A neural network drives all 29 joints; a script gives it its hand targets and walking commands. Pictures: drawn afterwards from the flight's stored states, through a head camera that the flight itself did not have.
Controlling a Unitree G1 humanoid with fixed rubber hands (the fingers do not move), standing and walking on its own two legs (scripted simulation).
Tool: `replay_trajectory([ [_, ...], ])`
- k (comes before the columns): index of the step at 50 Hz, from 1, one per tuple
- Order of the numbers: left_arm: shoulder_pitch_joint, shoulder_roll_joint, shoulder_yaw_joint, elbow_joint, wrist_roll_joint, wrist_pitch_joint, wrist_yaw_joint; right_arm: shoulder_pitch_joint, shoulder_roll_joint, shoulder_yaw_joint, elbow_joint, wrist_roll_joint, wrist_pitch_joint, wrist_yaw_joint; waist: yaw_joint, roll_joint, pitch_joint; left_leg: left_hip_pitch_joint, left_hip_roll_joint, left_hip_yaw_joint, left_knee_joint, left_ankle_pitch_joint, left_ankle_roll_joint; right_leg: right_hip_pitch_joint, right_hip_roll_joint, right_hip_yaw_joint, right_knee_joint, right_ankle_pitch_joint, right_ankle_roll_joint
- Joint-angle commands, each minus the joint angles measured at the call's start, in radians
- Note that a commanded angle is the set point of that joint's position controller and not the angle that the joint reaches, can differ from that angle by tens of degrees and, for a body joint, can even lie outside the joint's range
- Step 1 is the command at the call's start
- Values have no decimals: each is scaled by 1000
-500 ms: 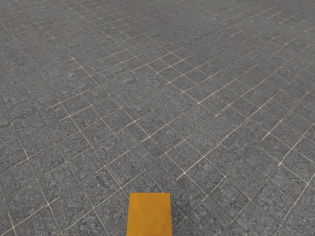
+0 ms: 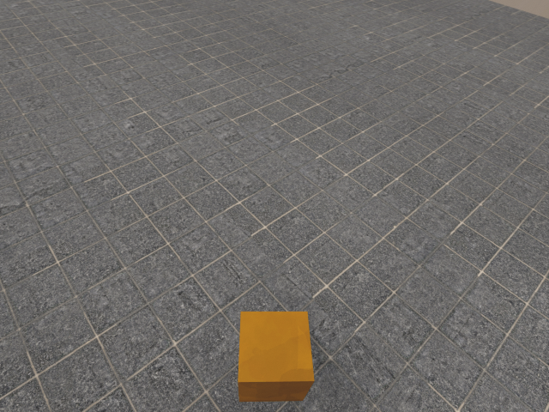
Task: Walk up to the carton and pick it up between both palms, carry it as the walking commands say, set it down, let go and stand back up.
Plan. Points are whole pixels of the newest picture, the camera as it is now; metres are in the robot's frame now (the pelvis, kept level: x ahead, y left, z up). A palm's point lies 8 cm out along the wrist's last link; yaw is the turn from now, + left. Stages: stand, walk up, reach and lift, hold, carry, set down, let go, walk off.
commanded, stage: walk up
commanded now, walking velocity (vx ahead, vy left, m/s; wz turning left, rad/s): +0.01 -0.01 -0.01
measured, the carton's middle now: (272, 357) +0.40 -0.04 -0.64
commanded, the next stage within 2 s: none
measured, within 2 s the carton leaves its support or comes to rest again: neither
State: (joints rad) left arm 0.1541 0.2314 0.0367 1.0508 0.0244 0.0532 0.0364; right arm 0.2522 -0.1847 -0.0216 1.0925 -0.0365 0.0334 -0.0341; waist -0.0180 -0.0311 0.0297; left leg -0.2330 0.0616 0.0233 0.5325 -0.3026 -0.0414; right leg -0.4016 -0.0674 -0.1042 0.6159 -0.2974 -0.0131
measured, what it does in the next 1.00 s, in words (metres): steps on the spot: right foot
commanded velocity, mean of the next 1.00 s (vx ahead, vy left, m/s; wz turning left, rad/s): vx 0.05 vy -0.03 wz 0.00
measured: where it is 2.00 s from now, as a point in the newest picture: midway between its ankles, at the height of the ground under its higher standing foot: outside the picture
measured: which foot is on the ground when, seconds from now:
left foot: down 0.00-1.00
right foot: up 0.00-0.30, down 0.32-0.94, up 0.96-1.00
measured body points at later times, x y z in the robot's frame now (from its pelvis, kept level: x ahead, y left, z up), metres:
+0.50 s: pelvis -0.02 -0.04 +0.01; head -0.01 -0.06 +0.46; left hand -0.01 +0.18 -0.14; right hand -0.06 -0.27 -0.16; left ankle -0.01 +0.13 -0.73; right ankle -0.06 -0.16 -0.73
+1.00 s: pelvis +0.03 +0.00 +0.01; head +0.08 +0.03 +0.45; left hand -0.07 +0.21 -0.16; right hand +0.02 -0.23 -0.13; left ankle +0.02 +0.10 -0.73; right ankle -0.05 -0.14 -0.71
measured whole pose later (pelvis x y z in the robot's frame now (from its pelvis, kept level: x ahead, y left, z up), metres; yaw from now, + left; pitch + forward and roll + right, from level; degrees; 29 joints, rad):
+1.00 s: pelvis +0.03 +0.00 +0.01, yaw +0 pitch +1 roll -1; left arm 0.41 0.15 0.03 1.16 0.01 0.00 0.04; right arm 0.28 -0.14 -0.02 1.10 -0.02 -0.05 -0.03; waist 0.02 -0.06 0.09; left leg -0.25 0.05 0.14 0.51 -0.27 0.03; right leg -0.19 -0.05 -0.05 0.65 -0.46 0.04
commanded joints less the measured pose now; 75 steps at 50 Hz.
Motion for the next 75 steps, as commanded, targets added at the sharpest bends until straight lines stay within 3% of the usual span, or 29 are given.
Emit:
replay_trajectory([
  [1,35,41,24,-61,3,5,-23,-29,-191,-14,-41,-10,-32,-6,-3,262,113,-288,293,-317,-470,-342,155,20,45,109,299,-158,25],
  [3,24,68,41,-19,7,2,-28,4,-188,-21,-39,-5,-55,-15,19,52,144,-117,290,-283,-296,243,130,-109,15,169,394,-111,51],
  [4,66,74,36,-9,0,9,-30,-22,-188,-21,-65,2,-52,-11,37,100,83,-64,267,-205,-198,655,137,-99,38,163,397,-161,66],
  [6,125,46,36,-10,11,14,-41,64,-193,-30,-54,6,-60,-15,22,161,4,24,250,-186,-288,134,131,-105,43,149,384,-47,63],
  [8,55,98,41,-43,8,16,-40,121,-202,-36,-27,11,-52,-19,-6,191,-1,97,219,-197,-283,34,135,-142,32,148,344,-17,79],
  [11,66,-5,-10,-41,-4,-26,-29,132,-94,-29,-40,11,-57,-12,-10,353,-20,53,100,-61,-283,101,124,73,56,91,2,-25,53],
  [14,120,4,-24,-10,-22,-49,-13,144,-145,-30,-6,14,-47,0,5,350,-61,99,122,-53,-148,316,139,180,82,-15,-249,-14,56],
  [18,162,107,7,34,-9,-84,1,193,-6,9,-19,18,-53,6,-21,-116,-65,-121,-20,16,-28,38,45,353,-197,225,-304,346,-37],
  [20,126,67,-4,48,-6,-70,0,117,-22,10,24,26,-31,8,-4,-160,80,16,3,36,-118,58,17,120,-117,199,-376,54,-34],
  [32,231,-2,-13,88,-15,-87,-1,108,-68,-3,55,22,-44,-5,13,52,81,88,56,6,-194,250,15,211,-42,103,-324,222,5],
  [33,242,18,-8,93,-24,-88,1,129,-41,4,74,23,-42,-6,22,-48,30,103,66,4,-178,269,14,262,-48,94,-317,264,-8],
  [34,254,29,14,73,-23,-90,0,142,-56,-22,82,46,-47,-5,8,-33,-18,106,66,37,-140,140,8,290,-72,70,-310,153,28],
  [37,311,109,25,82,10,-61,-13,78,-56,-38,21,21,-20,27,42,-161,151,-92,-9,127,163,-207,-21,133,-252,359,-540,-590,-74],
  [41,301,58,-5,82,2,-85,0,15,-17,-22,-17,20,-45,34,55,-51,260,-157,15,52,167,-100,5,148,-222,264,-547,-221,-90],
  [42,283,47,5,72,6,-87,-1,44,3,-15,-10,22,-51,41,40,-129,217,-142,12,53,126,-122,18,178,-210,256,-516,-198,-77],
  [45,239,-9,6,70,-16,-87,3,220,-3,-9,33,26,-85,12,-58,-34,103,120,23,77,-207,205,26,176,-95,55,-214,240,-13],
  [46,253,-43,-4,56,-26,-91,-3,304,-73,-22,44,10,-96,4,-75,169,14,279,156,-82,-275,213,63,59,-22,14,-2,102,6],
  [47,256,-85,-19,40,-13,-79,6,308,-142,-35,34,5,-94,-2,-65,284,6,313,341,-285,-253,659,113,-66,46,-11,120,-220,48],
  [48,312,-96,-19,49,-16,-65,7,244,-133,-24,29,20,-84,-11,-7,261,-59,278,355,-206,-178,1064,146,5,23,96,145,-245,55],
  [50,288,-52,-13,71,-23,-65,11,161,-75,-18,26,36,-83,-13,1,189,-98,280,248,-94,-130,1143,181,59,11,74,171,-200,45],
  [54,287,-60,-3,62,-13,-34,0,114,-47,-11,10,42,-68,-23,21,257,-50,255,218,3,-170,951,159,60,28,56,107,-88,30],
  [62,192,-52,1,51,-1,-28,2,118,-58,-11,27,16,-53,-13,22,142,31,61,187,-21,-204,480,137,182,21,-6,-141,45,31],
  [64,206,-10,10,41,3,-37,14,116,-82,-23,9,19,-49,-21,39,107,74,-9,181,-6,-122,396,102,231,-44,24,-163,242,17],
  [66,109,121,52,12,-15,-28,18,142,-89,-37,-62,30,-33,-18,3,-126,84,-80,120,-33,50,446,48,206,-123,55,-141,652,-35],
  [67,157,14,4,22,3,-41,12,178,-6,-20,-3,24,-29,-19,9,-79,48,-84,56,75,-53,108,12,235,-174,90,-205,494,-47],
  [68,132,84,33,10,-10,-20,17,77,-15,-21,-57,35,-16,-27,37,-108,130,-60,40,85,107,156,-8,142,-188,107,-152,760,-107],
  [70,216,119,35,28,6,-35,28,36,-29,-38,-74,35,8,-19,69,-148,-29,-144,-28,72,389,-327,-46,267,-364,297,-239,958,-222],
  [72,66,103,39,-23,-5,-35,38,82,-52,-53,-74,28,23,-17,28,-92,-111,-181,-7,-14,601,-346,-32,278,-358,214,-237,796,-256],
  [75,21,2,0,-26,6,-55,20,97,-4,-8,2,20,18,-3,15,-108,-113,-111,-18,-35,300,-137,42,239,-150,144,-352,98,-103],
])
